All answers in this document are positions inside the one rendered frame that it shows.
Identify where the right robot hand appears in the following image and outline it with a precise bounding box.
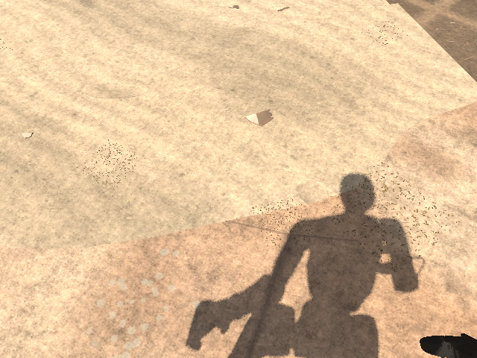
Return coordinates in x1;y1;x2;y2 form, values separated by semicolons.
420;333;477;358

